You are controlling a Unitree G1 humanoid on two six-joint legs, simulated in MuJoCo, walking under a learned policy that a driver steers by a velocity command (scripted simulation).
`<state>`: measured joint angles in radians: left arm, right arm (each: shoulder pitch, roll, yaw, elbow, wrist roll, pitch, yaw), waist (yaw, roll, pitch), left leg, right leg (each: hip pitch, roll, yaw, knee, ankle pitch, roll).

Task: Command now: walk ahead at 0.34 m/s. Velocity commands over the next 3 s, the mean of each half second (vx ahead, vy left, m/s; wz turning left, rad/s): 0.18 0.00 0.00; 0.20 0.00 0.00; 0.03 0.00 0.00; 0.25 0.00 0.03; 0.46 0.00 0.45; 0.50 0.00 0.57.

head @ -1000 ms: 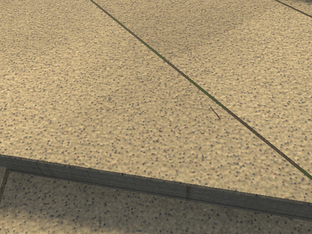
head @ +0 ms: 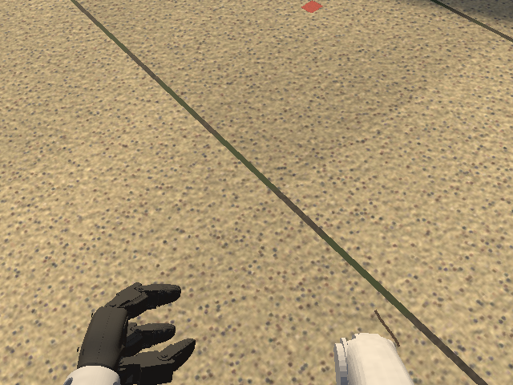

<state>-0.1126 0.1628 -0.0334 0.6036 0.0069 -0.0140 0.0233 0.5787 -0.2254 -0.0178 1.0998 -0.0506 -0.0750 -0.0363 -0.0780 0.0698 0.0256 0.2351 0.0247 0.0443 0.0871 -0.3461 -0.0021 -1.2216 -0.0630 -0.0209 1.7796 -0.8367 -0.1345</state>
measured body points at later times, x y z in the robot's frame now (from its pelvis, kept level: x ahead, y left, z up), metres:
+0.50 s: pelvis +0.20 -0.11 +0.17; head +0.20 -0.13 +0.62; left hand +0.25 +0.14 +0.04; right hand +0.36 -0.34 +0.05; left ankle +0.30 +0.07 -0.50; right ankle +0.23 -0.14 -0.57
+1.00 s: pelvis +0.34 -0.05 +0.17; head +0.37 -0.05 +0.61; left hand +0.36 +0.21 +0.02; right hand +0.48 -0.30 +0.04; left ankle +0.42 +0.06 -0.57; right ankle +0.24 -0.15 -0.55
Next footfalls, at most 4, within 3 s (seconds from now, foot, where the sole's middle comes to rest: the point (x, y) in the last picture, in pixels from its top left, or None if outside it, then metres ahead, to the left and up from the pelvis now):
0.06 right None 0.27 -0.14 -0.61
0.92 left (245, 356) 0.46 0.06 -0.61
1.20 right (365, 374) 0.39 -0.19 -0.61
2.26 right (325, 205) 0.84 -0.18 -0.61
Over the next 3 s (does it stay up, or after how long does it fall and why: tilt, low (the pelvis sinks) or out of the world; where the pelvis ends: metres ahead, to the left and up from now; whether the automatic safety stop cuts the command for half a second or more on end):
stays up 1.00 0.09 0.17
